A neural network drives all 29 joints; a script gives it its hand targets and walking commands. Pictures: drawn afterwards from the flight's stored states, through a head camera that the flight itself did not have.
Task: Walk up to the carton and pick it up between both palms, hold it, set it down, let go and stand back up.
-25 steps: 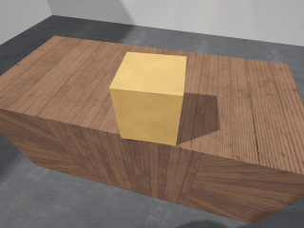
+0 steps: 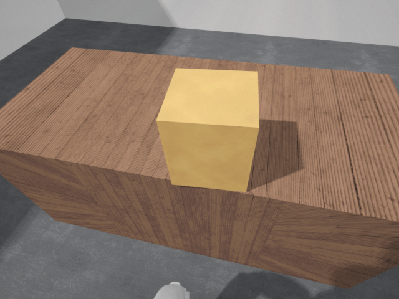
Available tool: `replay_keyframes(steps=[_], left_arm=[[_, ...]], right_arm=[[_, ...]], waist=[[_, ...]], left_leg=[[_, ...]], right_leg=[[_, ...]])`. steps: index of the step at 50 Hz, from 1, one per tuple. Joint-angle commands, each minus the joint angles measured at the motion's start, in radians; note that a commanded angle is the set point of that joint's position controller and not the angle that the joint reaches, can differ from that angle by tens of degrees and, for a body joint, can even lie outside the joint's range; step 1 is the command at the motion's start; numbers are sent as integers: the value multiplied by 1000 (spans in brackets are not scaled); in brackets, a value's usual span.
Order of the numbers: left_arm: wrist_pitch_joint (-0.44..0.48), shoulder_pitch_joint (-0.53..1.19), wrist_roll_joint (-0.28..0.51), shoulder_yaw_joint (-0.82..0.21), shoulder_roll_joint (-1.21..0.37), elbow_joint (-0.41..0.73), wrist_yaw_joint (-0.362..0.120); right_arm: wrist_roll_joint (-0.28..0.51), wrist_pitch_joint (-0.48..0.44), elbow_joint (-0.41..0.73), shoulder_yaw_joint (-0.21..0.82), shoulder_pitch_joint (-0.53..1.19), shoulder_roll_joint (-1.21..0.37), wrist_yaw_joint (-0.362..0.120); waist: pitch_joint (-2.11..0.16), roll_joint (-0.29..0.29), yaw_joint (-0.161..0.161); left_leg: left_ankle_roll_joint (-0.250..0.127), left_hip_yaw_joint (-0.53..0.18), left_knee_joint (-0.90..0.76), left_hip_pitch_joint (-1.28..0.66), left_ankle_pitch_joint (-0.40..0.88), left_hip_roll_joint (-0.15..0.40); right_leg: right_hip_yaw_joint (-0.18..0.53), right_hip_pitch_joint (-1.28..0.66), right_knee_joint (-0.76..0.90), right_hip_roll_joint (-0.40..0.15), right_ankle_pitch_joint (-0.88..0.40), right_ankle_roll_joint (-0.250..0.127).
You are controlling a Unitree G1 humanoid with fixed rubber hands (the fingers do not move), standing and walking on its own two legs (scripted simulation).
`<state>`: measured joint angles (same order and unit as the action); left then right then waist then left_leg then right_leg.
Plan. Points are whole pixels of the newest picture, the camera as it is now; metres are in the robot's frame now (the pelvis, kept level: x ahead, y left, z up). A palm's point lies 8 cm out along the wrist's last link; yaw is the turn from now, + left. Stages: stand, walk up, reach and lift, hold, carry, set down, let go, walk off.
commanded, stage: walk up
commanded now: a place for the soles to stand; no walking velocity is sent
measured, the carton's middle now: (211, 131) +0.52 +0.03 +0.01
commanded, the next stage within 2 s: none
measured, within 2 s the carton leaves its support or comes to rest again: neither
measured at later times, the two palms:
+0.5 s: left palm (62, 282) +0.17 +0.37 -0.14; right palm out of the picture +0.07 -0.10 -0.12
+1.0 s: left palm (80, 269) +0.20 +0.32 -0.12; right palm out of the picture +0.08 -0.17 -0.13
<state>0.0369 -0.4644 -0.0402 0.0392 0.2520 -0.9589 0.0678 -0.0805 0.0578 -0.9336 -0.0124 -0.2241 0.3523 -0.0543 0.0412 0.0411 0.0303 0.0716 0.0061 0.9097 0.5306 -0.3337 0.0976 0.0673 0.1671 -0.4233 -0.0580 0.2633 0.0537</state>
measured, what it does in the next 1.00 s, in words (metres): steps to the left: left foot, then right foot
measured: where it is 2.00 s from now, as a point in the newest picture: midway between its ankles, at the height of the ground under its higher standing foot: outside the picture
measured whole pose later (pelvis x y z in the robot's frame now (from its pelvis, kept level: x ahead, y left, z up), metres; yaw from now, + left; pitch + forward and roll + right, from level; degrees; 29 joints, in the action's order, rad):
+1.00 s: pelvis +0.08 +0.09 +0.00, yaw -10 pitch -2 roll +1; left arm 0.00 -0.20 0.00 -0.02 0.24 -0.96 0.02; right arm -0.02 0.01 -0.91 0.01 -0.27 0.26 0.01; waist 0.06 0.00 -0.02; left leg 0.00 0.19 0.49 0.16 -0.28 0.07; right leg -0.05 0.22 -0.51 0.03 0.25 -0.06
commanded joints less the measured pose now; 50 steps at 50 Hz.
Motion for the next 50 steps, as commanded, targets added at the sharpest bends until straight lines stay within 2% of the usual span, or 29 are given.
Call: replay_keyframes(steps=[1,2,3,4,5,6,7,8,9,10,11,12,13,14,16,19,21,23,28,30,32,35,37,38,40,43,46,48,50], left_arm=[[22,55,-15,63,212,108,4],[5,3,-12,68,236,109,4],[4,7,-16,63,246,123,3],[-5,84,-10,62,237,142,-4],[-4,89,-29,53,221,149,-16],[-12,9,-28,21,131,139,-33],[-10,-43,-19,-6,35,170,-44],[-25,-77,2,-1,52,178,-23],[-36,3,-10,2,83,185,-15],[-36,38,-6,1,87,166,-27],[-24,-18,-9,0,64,126,-37],[-20,-26,-8,-7,48,129,-41],[-24,-54,-3,-1,76,111,-46],[-17,-94,11,-6,52,84,-54],[-34,-25,5,-3,59,88,-39],[-54,49,3,-19,44,98,-45],[-60,178,-5,-18,36,122,-53],[-70,170,10,-22,36,107,-46],[-74,222,6,-31,40,112,-44],[-70,219,12,-32,26,98,-42],[-60,214,27,-38,24,93,-39],[-42,204,16,-16,123,57,-41],[-48,237,28,-25,82,54,-47],[-51,254,29,-31,56,62,-47],[-46,257,31,-34,68,64,-43],[-40,241,23,-29,105,36,-37],[-29,240,40,-32,138,48,-34],[-32,223,44,-33,150,10,-41],[-32,221,39,-40,127,8,-45]], right_arm=[[15,-11,93,4,42,48,-15],[11,-10,104,-4,54,48,-22],[18,-19,120,2,30,28,-10],[36,-21,88,-8,-71,54,-5],[35,-27,51,-30,-167,83,13],[30,-42,28,-45,-277,111,29],[39,-49,38,-64,-324,238,40],[58,-35,47,-66,-280,274,47],[84,-30,67,-48,-209,182,55],[79,-34,74,-28,-137,106,71],[62,-47,85,-17,-142,86,80],[65,-62,89,-4,-100,73,81],[56,-82,99,7,-76,35,72],[42,-88,105,3,-75,23,66],[35,-105,95,23,-98,-9,69],[55,-101,84,30,-149,-20,92],[53,-97,94,29,-161,7,94],[55,-87,86,13,-190,26,94],[54,-65,65,19,-227,20,105],[48,-69,76,6,-180,41,106],[55,-62,70,16,-156,43,92],[64,-65,82,3,-167,10,79],[54,-68,69,10,-144,-12,77],[44,-61,69,0,-119,19,77],[50,-61,76,-4,-105,20,77],[58,-53,71,10,-84,-3,75],[63,-60,52,11,-95,-15,70],[60,-58,48,15,-112,-15,68],[60,-56,26,15,-105,-24,68]], waist=[[87,-216,-28],[60,-149,2],[62,-218,-12],[55,-191,-76],[0,-104,-119],[-59,91,-140],[-45,364,-143],[-48,357,-93],[116,141,-91],[176,13,-65],[134,-23,-19],[79,45,-7],[-5,20,4],[-69,40,25],[-38,11,8],[3,73,-12],[10,32,-48],[-13,111,-56],[7,78,-63],[23,83,-50],[17,109,-13],[-113,-66,-60],[-103,-91,-40],[-55,-22,-44],[9,-22,-41],[-10,-159,-35],[-28,-69,-45],[-3,-78,-50],[25,-105,-56]], left_leg=[[-5,-20,-98,-38,30,61],[5,17,-104,-84,-3,21],[-8,9,-188,-94,9,19],[-17,38,-258,-252,67,8],[-26,89,-341,-455,52,-57],[-11,49,-399,-563,7,-52],[-58,-376,-623,-558,-11,216],[-226,-620,-702,-450,-179,337],[-173,-529,-765,-302,-333,310],[-174,-377,-731,-267,-262,260],[-147,-280,-673,-339,52,219],[-174,-180,-651,-266,208,202],[-225,-155,-617,-300,352,211],[-213,-99,-597,-339,439,168],[-244,-115,-526,-371,651,241],[-165,-13,-473,-447,826,204],[-185,-23,-471,-428,854,218],[-202,-38,-490,-414,765,231],[-152,-42,-471,-419,790,219],[-178,-52,-456,-418,694,213],[-153,-4,-479,-295,533,163],[-105,48,-424,-331,402,104],[-125,47,-469,-361,191,71],[-122,50,-508,-360,166,79],[-140,54,-487,-356,269,73],[-150,51,-480,-407,170,82],[-116,64,-456,-375,89,35],[-105,56,-508,-416,56,40],[-105,70,-515,-405,6,36]], right_leg=[[217,128,165,-183,256,-188],[212,134,143,-178,280,-188],[222,123,116,-207,244,-202],[178,208,46,-186,219,-188],[67,307,-132,-103,160,-150],[-8,355,-380,1,248,-130],[-62,519,-620,160,457,-60],[52,515,-764,82,487,-85],[105,522,-767,49,399,-65],[101,493,-755,44,307,-68],[90,457,-666,37,238,-81],[82,340,-631,27,190,-89],[75,295,-645,41,165,-68],[34,292,-658,66,127,-58],[77,290,-609,62,124,-46],[-6,359,-436,58,-15,-43],[-25,319,-392,59,-3,-49],[-64,256,-358,52,35,-49],[-119,256,-332,55,57,-70],[-117,215,-231,37,96,-70],[-75,53,-112,8,-150,-84],[-24,-40,-162,-71,-486,-134],[3,3,-106,-61,-303,-140],[-16,59,-114,-49,-235,-126],[15,56,-102,-49,-334,-127],[34,124,-48,-62,-352,-124],[122,41,27,-104,-446,-126],[85,103,42,-77,-302,-162],[122,135,100,-79,-160,-138]])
